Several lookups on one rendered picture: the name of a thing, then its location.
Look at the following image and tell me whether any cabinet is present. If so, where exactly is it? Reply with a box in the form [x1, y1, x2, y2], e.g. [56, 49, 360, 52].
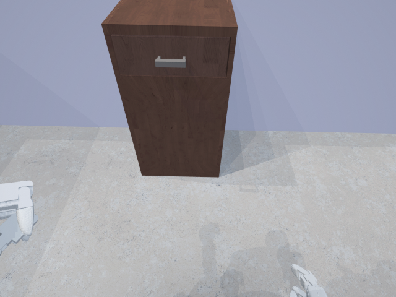
[101, 0, 238, 178]

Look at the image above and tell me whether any drawer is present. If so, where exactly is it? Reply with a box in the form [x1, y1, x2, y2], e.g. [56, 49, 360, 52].
[111, 34, 230, 77]

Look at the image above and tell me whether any handle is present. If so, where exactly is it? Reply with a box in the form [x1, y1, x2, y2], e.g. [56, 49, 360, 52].
[155, 56, 186, 68]

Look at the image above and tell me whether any robot right hand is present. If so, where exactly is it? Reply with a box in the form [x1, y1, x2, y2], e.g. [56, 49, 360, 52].
[290, 264, 327, 297]

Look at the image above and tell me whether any robot left hand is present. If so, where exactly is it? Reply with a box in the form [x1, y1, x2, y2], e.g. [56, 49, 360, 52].
[0, 181, 38, 255]

